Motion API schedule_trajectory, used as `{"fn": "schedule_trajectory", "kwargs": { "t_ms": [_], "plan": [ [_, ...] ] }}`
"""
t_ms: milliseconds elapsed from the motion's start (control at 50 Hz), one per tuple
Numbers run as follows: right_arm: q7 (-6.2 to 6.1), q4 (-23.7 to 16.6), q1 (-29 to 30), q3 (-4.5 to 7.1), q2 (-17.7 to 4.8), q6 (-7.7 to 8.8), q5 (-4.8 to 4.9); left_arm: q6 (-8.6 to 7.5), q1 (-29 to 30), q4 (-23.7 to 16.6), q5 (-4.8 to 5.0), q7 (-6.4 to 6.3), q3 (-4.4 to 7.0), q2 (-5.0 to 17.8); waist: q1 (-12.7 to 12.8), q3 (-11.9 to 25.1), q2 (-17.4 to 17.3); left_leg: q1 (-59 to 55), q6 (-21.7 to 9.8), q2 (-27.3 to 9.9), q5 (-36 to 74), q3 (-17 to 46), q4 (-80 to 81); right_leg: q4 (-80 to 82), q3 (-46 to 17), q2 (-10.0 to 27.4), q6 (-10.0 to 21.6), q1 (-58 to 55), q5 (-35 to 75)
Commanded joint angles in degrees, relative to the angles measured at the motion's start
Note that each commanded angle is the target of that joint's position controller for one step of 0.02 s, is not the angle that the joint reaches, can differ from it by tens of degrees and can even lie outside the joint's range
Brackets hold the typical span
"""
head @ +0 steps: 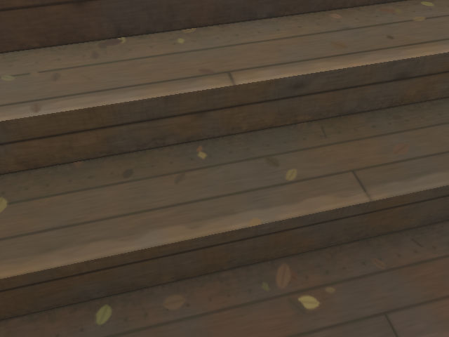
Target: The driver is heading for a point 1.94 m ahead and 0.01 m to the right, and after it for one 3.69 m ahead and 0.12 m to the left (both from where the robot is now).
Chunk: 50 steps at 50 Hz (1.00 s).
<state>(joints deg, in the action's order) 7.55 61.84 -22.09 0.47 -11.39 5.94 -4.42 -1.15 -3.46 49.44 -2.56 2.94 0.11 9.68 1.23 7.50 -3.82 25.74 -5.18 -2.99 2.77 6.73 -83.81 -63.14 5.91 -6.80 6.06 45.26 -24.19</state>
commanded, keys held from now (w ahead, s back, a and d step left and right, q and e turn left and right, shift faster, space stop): e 0.24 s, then no key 0.76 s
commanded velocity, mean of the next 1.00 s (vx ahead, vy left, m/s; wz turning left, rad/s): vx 0.11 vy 0.00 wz -0.27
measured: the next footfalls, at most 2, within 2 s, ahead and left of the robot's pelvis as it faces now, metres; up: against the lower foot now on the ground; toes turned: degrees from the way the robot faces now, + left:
left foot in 0.38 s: +0.38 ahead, +0.12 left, +0.17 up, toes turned -9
right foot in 1.12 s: +0.24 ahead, -0.13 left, +0.00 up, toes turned -18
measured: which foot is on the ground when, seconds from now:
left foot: up 0.00-0.36, down 0.38-1.00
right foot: down 0.00-0.42, up 0.44-1.00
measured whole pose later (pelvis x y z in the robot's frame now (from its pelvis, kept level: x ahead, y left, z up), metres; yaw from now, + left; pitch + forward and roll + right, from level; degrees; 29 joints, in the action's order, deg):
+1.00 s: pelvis +0.26 +0.04 +0.16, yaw -14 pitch +3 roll +1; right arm -5.2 48.7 -7.5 0.7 -7.6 4.7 -2.9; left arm -0.1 -16.1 51.5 -1.7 -2.3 2.8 11.4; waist 0.4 1.5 -0.4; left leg 41.6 -2.5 -2.3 -30.2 -5.3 -69.1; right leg -71.9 -1.9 1.8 0.4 32.6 -19.6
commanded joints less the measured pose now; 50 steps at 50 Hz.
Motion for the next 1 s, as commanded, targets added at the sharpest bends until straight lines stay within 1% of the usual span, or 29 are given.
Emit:
{"fn": "schedule_trajectory", "kwargs": {
  "t_ms": [20, 40, 60, 100, 120, 140, 160, 220, 260, 280, 300, 320, 340, 360, 380, 400, 420, 440, 460, 480, 520, 560, 660, 700, 840, 860, 880, 940, 1000],
  "plan": [
    [-1.91, -8.8, 6.5, -0.56, 2.5, 0.69, 1.45, -2.11, -13.5, 8.4, -0.02, -0.07, 1.82, 4.7, -0.8, 1.0, 5.5, 35.5, -4.2, 6.9, -2.2, 9.1, -35.5, 35.1, -40.1, 14.4, 10.6, -26.1, 14.2],
    [-2.77, -10.6, 8.0, -1.07, 2.8, 0.01, 2.16, -2.07, -8.1, 8.5, -0.91, 0.66, 0.22, 0.5, -4.3, 2.0, 2.7, 37.6, -5.8, 5.9, -1.7, 8.0, -37.9, 35.8, -35.0, 13.7, 9.6, -22.7, 22.4],
    [-3.63, -12.1, 7.5, -0.69, 0.8, -0.76, 1.94, -2.91, -5.3, 8.1, -1.13, 1.31, -0.54, -0.6, -7.1, 1.5, 1.3, 39.0, -5.0, 4.5, -4.4, 4.8, -35.1, 36.1, -29.4, 13.2, 9.5, -20.6, 32.1],
    [-4.89, -14.0, 8.2, -0.54, -1.2, -1.97, 3.12, -5.17, -4.9, 7.7, -1.13, 0.90, 0.03, 0.9, -9.1, -1.6, 5.2, 40.1, -3.2, 1.6, -12.7, -0.9, -28.1, 39.0, -15.9, 8.9, 4.0, -17.6, 34.3],
    [-4.91, -15.4, 10.9, -1.06, -1.0, -1.55, 4.09, -5.23, -10.2, 7.0, -1.72, -0.13, 0.28, 2.6, -5.7, 0.8, 12.2, 40.8, -1.2, 3.8, -20.6, -3.0, -42.3, 40.0, -19.7, 11.0, 8.0, -18.5, 41.6],
    [-4.78, -16.6, 12.3, -1.44, -0.8, -1.55, 4.54, -5.29, -12.7, 8.4, -2.81, -0.78, 0.34, 2.8, -5.0, 0.3, 7.2, 44.2, -0.2, 3.9, -22.2, -3.0, -42.4, 39.8, -19.3, 11.8, 7.9, -20.2, 40.0],
    [-5.27, -18.0, 15.1, -1.86, 0.2, -1.17, 4.85, -5.27, -16.9, 9.0, -3.40, -1.22, 0.15, 3.3, -3.4, -0.2, 6.9, 46.2, -0.3, 4.5, -25.6, -3.8, -45.4, 40.3, -20.3, 11.5, 7.4, -20.7, 36.8],
    [-6.79, -23.5, 23.4, -2.14, -0.9, -2.16, 3.17, -5.14, -24.3, 9.6, -4.63, -1.03, 0.10, 5.8, -1.2, -1.3, 2.9, 49.4, 2.1, 0.7, -17.7, -5.4, -28.7, 40.8, -22.9, 11.5, 5.9, -25.6, 28.1],
    [-7.40, -26.9, 29.2, -2.97, -0.1, -3.57, 3.11, -4.66, -27.0, 8.4, -3.95, -0.84, 0.03, 7.4, 0.4, -2.4, 5.6, 51.2, 4.9, -1.1, -16.7, -5.1, -22.6, 42.4, -27.4, 13.7, 6.2, -28.1, 27.8],
    [-6.72, -27.6, 32.0, -3.42, 1.0, -5.19, 1.52, -4.61, -23.3, 5.0, -1.53, 0.28, 0.34, 8.6, -0.7, -4.4, 7.1, 46.7, 5.2, -1.0, -25.3, -11.5, -12.8, 47.7, -27.7, 15.7, 8.4, -25.0, 26.6],
    [-6.43, -28.7, 34.1, -3.55, 1.4, -5.80, 1.71, -5.20, -24.1, 3.4, -0.83, 0.82, 0.50, 9.1, -0.5, -6.8, 11.0, 40.5, 4.4, -1.6, -27.5, -10.0, -8.1, 50.3, -29.5, 17.8, 8.0, -22.0, 31.3],
    [-5.76, -28.6, 32.2, -3.00, 1.0, -5.58, 1.32, -6.04, -20.7, 0.5, 1.43, 0.74, 0.87, 9.8, -2.5, -4.7, 11.8, 29.6, 4.3, 0.2, -27.6, -15.6, -2.7, 50.6, -25.5, 17.0, 7.3, -20.4, 45.5],
    [-5.30, -28.6, 31.6, -2.63, 0.7, -5.57, 1.96, -6.83, -19.3, -0.5, 2.02, 0.61, 1.40, 11.6, -3.8, -2.4, 11.8, 20.0, 4.2, 1.5, -22.5, -15.5, 2.0, 50.1, -25.6, 18.1, 6.7, -19.5, 59.6],
    [-5.10, -29.1, 29.6, -2.20, -0.7, -5.46, 3.03, -7.56, -17.5, -1.9, 2.49, 0.28, 2.63, 14.6, -5.6, -0.2, 12.8, 13.3, 4.2, 4.7, -18.5, -16.7, 6.4, 48.6, -23.5, 18.2, 6.6, -23.0, 76.8],
    [-5.34, -27.7, 26.8, -0.54, -4.8, -5.30, 3.32, -7.98, -15.6, -3.4, 3.62, 0.39, 3.97, 16.7, -6.6, 1.9, 13.0, 11.7, 3.2, 8.4, -21.3, -17.6, 18.2, 44.4, -22.0, 17.4, 6.5, -31.0, 87.9],
    [-6.71, -25.3, 18.9, 0.89, -8.0, -4.96, 3.30, -8.28, -14.7, -4.2, 3.02, 1.22, 4.27, 14.9, -7.3, 6.2, 12.9, 4.1, 0.6, 7.4, -15.1, -10.7, 25.0, 35.8, -20.3, 15.8, 4.9, -35.1, 91.5],
    [-7.85, -23.6, 11.8, 1.31, -9.7, -4.59, 2.83, -7.96, -21.9, -4.9, -0.16, 0.96, 2.74, 4.3, -3.7, 24.9, -6.8, -19.9, -13.5, -4.9, 3.6, 17.6, 31.4, 19.0, -19.2, 6.9, -0.1, -19.7, 62.3],
    [-7.84, -23.7, 0.2, 2.68, -11.8, -4.74, -1.43, -5.23, -17.8, -5.5, 2.52, 1.00, 3.12, 4.5, -12.3, 23.5, -16.1, -24.6, -20.3, -17.0, -15.4, 49.3, 55.9, -6.2, -24.9, -4.5, -4.7, -3.5, 2.0],
    [-7.34, -20.7, -0.5, 2.39, -12.3, -1.92, -1.89, -3.83, -15.4, -5.3, 3.42, 0.88, 4.24, 4.8, -10.8, 9.9, -12.6, -14.4, -15.3, -15.2, -41.5, 53.1, 62.0, -23.1, -31.8, -3.7, -4.1, 6.3, 10.1],
    [-6.35, -19.8, 6.0, 1.80, -10.0, -0.06, -1.02, -3.20, -13.1, -4.2, 4.17, -0.56, 4.88, 6.9, -7.4, -0.8, -9.4, -4.4, -11.1, -11.4, -54.4, 43.3, 60.1, -26.1, -31.1, -2.1, -3.5, 12.9, 14.7],
    [-6.11, -15.5, 16.0, 0.36, -1.8, 0.60, 2.67, -2.59, -16.9, -0.5, 1.26, -1.71, 2.94, 5.7, 0.1, -1.5, 3.8, 6.8, -7.5, -7.7, -43.7, 23.2, 52.8, -29.3, -22.0, 3.0, -3.7, 7.5, 16.9],
    [-6.70, -16.7, 24.5, -0.68, 3.1, 1.63, 3.33, -1.97, -16.6, 0.4, 0.98, -1.37, 1.84, 4.3, 4.4, 0.7, 6.0, 12.4, -2.5, -2.7, -31.1, 10.8, 54.1, -24.9, -18.9, 6.4, -5.7, 0.5, 17.1],
    [-6.82, -17.9, 25.0, 0.89, -4.0, 3.51, 3.02, -3.85, -16.6, 3.3, -0.09, 1.20, 2.97, 10.7, 2.2, 0.7, 3.5, 11.1, -3.3, -2.1, -18.1, -0.2, 55.0, -26.9, -17.8, 5.3, -8.4, -4.5, 19.2],
    [-5.90, -17.3, 21.4, 0.39, -3.8, 3.06, 3.34, -4.24, -14.8, 3.8, -0.08, 0.73, 3.67, 12.1, 0.6, -1.1, 2.4, 7.9, -4.9, -4.2, -23.5, 1.9, 54.0, -26.2, -18.8, 6.4, -8.4, -2.6, 19.1],
    [-3.82, -17.7, 20.5, -3.45, 0.9, 3.13, 4.20, -3.19, -17.9, 7.8, -1.05, -1.02, 3.45, 9.0, -0.7, -2.7, 0.4, 7.0, -6.4, -7.4, -29.9, 6.6, 41.9, -10.4, -15.1, 11.6, -13.9, -9.3, 18.7],
    [-9.25, -12.6, 8.8, 1.47, -5.9, 1.64, 3.23, -0.62, -11.7, 1.1, 0.80, -3.51, 2.61, 3.6, -2.3, -4.0, 0.7, 0.7, -11.0, -13.7, -28.1, 14.3, 43.4, -7.0, -3.8, 8.9, -7.9, -2.6, 16.7],
    [-11.43, -11.8, 4.3, 1.47, -6.8, 0.61, 2.24, 0.28, -6.0, -0.4, 0.79, -4.71, 2.49, 4.5, -6.3, -5.1, 1.6, -4.4, -12.7, -14.8, -24.7, 19.8, 42.8, -7.6, -6.2, 10.0, -6.5, 2.3, 13.0],
    [-13.64, -14.1, 5.0, 3.01, -6.6, -0.96, 1.21, 0.11, -4.4, -3.7, 0.55, -5.98, 3.17, 5.3, -8.1, -3.0, -6.6, -7.6, -13.5, -18.1, -18.0, 28.6, 41.1, -15.9, -11.3, 10.2, -4.7, 7.1, 2.5],
    [-14.28, -14.4, 11.8, 3.00, -3.8, -2.34, 1.28, 0.29, -14.1, -3.1, 1.54, -5.56, 3.28, 4.9, -1.8, -1.4, -4.6, 1.9, -8.3, -13.1, -18.7, 19.9, 36.3, -2.0, -10.7, 10.7, -5.0, -6.0, 2.7]
  ]
}}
